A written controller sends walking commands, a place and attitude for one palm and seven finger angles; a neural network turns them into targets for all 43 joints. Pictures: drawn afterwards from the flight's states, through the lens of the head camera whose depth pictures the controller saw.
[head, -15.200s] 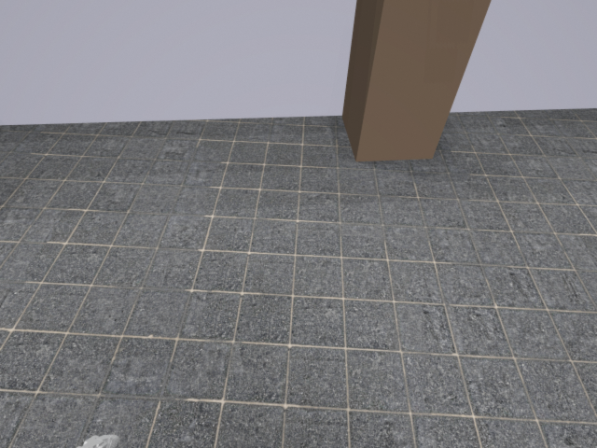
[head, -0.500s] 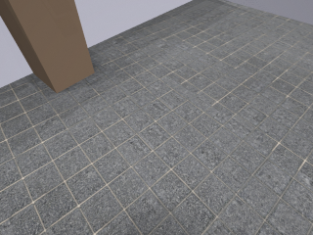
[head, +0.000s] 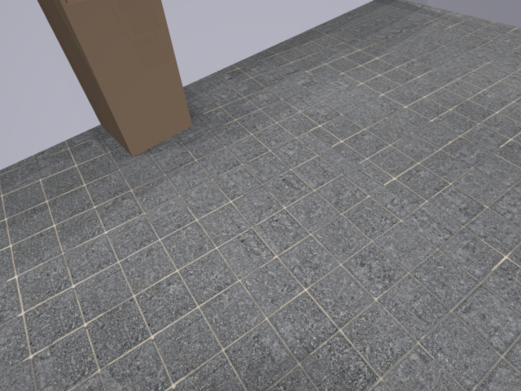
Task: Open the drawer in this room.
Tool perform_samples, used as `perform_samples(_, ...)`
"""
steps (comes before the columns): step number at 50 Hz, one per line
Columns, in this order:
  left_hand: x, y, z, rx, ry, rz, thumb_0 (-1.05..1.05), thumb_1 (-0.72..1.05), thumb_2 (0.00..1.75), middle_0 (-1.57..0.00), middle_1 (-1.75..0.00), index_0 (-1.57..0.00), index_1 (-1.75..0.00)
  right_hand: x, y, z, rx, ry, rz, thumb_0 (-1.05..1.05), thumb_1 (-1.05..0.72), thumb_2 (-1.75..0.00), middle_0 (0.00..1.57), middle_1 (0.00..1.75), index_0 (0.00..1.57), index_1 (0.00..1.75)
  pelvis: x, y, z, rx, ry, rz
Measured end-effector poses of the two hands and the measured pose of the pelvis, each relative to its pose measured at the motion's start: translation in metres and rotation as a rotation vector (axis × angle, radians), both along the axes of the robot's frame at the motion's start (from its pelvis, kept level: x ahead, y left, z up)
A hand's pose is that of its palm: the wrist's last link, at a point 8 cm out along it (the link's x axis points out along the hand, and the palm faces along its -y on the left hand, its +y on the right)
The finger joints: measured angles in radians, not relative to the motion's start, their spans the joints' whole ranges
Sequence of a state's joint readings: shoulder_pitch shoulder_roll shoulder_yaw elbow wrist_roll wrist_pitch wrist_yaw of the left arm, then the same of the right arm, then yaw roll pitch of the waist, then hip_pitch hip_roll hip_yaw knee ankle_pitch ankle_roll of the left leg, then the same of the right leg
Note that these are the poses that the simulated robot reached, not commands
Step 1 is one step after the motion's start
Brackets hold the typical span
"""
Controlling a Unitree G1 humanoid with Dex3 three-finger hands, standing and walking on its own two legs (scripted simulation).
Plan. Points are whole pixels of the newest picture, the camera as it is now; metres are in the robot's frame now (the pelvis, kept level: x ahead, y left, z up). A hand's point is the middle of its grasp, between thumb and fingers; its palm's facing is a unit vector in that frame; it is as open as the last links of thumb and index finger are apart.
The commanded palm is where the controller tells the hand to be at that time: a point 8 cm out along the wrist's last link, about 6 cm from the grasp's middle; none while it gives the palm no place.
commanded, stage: stand and wait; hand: left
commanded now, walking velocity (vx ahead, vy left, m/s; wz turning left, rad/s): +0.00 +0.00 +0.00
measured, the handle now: out of the picture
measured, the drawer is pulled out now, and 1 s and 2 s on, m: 0.00 0.00 0.00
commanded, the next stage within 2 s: turn or walk to find it in 0.12 s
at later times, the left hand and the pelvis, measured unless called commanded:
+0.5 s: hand out of the picture -0.02 +0.20 -0.17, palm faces +0.06 -0.98 -0.19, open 7.3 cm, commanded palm none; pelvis -0.01 +0.02 +0.00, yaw +1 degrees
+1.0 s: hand out of the picture +0.01 +0.27 -0.16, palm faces +0.01 -0.96 -0.28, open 7.4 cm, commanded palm none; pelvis -0.02 +0.04 +0.01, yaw +0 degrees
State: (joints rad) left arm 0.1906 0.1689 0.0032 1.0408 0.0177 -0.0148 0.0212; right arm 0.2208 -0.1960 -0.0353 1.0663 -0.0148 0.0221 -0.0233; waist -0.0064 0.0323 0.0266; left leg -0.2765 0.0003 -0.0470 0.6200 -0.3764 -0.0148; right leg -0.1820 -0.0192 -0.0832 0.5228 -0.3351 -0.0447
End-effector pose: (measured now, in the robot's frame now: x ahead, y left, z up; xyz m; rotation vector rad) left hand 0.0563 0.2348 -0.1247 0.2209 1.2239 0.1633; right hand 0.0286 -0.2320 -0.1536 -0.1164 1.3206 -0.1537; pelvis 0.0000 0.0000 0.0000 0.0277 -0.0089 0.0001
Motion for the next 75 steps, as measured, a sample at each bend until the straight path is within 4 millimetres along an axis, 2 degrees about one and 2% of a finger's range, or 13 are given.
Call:
perform_samples(2, -0.009, -0.005, -0.003, -0.01, 0.02, 0.016, 0.0, 0.91, 0.9, -0.2, -0.3, -0.2, -0.3, 0.004, -0.004, 0.001, -0.009, -0.002, 0.01, 0.0, -0.91, -0.9, 0.2, 0.3, 0.19, 0.3, 0.0, -0.002, 0.0, -0.002, -0.005, 0.006)
perform_samples(8, -0.039, -0.004, -0.015, -0.036, 0.102, 0.067, 0.0, 0.93, 0.9, -0.2, -0.3, -0.21, -0.3, 0.009, -0.008, 0.004, -0.043, 0.017, 0.045, 0.0, -0.91, -0.9, 0.2, 0.3, 0.19, 0.3, 0.002, 0.0, -0.002, -0.02, -0.015, 0.022)
perform_samples(15, -0.07, -0.001, -0.02, -0.057, 0.169, 0.108, 0.0, 0.91, 0.9, -0.2, -0.3, -0.2, -0.3, 0.006, 0.003, 0.009, -0.046, 0.032, 0.064, 0.0, -0.91, -0.9, 0.2, 0.3, 0.19, 0.3, -0.002, 0.006, 0.0, -0.021, -0.022, 0.03)
perform_samples(21, -0.084, 0.006, -0.02, -0.065, 0.186, 0.109, 0.0, 0.91, 0.9, -0.2, -0.3, -0.2, -0.3, 0.001, 0.019, 0.011, -0.036, 0.022, 0.065, 0.0, -0.92, -0.9, 0.2, 0.3, 0.19, 0.3, -0.007, 0.014, 0.001, -0.025, -0.033, 0.027)
perform_samples(30, -0.085, 0.018, -0.017, -0.071, 0.17, 0.084, 0.0, 0.91, 0.9, -0.2, -0.3, -0.2, -0.3, -0.018, 0.03, 0.016, -0.033, 0.028, 0.053, 0.0, -0.92, -0.9, 0.2, 0.3, 0.2, 0.3, -0.016, 0.026, 0.005, -0.029, -0.033, 0.017)
perform_samples(40, -0.071, 0.046, -0.012, -0.036, 0.126, 0.05, 0.0, 0.91, 0.9, -0.2, -0.3, -0.2, -0.3, -0.034, 0.029, 0.021, -0.058, 0.036, 0.037, 0.0, -0.91, -0.9, 0.2, 0.3, 0.2, 0.3, -0.022, 0.037, 0.008, -0.03, -0.037, 0.007)
perform_samples(45, -0.06, 0.064, -0.007, -0.007, 0.102, 0.031, 0.0, 0.91, 0.9, -0.2, -0.3, -0.2, -0.3, -0.031, 0.02, 0.026, -0.086, 0.02, 0.04, 0.0, -0.91, -0.9, 0.2, 0.3, 0.2, 0.3, -0.024, 0.041, 0.008, -0.03, -0.035, 0.002)
perform_samples(51, -0.045, 0.083, -0.001, 0.03, 0.07, 0.023, 0.0, 0.91, 0.9, -0.2, -0.3, -0.2, -0.3, -0.017, 0.007, 0.032, -0.122, -0.009, 0.062, 0.0, -0.91, -0.9, 0.2, 0.3, 0.2, 0.3, -0.025, 0.044, 0.009, -0.029, -0.028, 0.011)
perform_samples(56, -0.039, 0.087, 0.0, 0.049, 0.045, 0.045, 0.0, 0.91, 0.9, -0.2, -0.3, -0.2, -0.3, -0.001, 0.007, 0.03, -0.122, -0.023, 0.095, 0.0, -0.91, -0.9, 0.2, 0.3, 0.19, 0.3, -0.026, 0.045, 0.006, -0.027, -0.012, 0.038)
perform_samples(63, -0.05, 0.071, -0.007, 0.02, 0.041, 0.092, 0.0, 0.91, 0.9, -0.2, -0.3, -0.2, -0.3, 0.018, 0.025, 0.018, -0.066, -0.035, 0.15, 0.0, -0.91, -0.9, 0.2, 0.3, 0.19, 0.3, -0.028, 0.041, -0.001, -0.037, 0.004, 0.083)
perform_samples(70, -0.075, 0.067, -0.033, -0.043, 0.053, 0.17, 0.0, 0.91, 0.9, -0.2, -0.3, -0.2, -0.3, 0.033, 0.048, 0.01, -0.07, -0.037, 0.206, 0.0, -0.91, -0.9, 0.2, 0.3, 0.2, 0.3, -0.027, 0.052, -0.015, -0.046, -0.01, 0.16)
perform_samples(75, -0.09, 0.063, -0.032, -0.064, 0.113, 0.196, 0.0, 0.91, 0.9, -0.2, -0.3, -0.2, -0.3, 0.034, 0.064, 0.017, -0.065, -0.05, 0.223, 0.0, -0.91, -0.9, 0.2, 0.3, 0.2, 0.3, -0.029, 0.056, -0.007, -0.036, -0.003, 0.166)
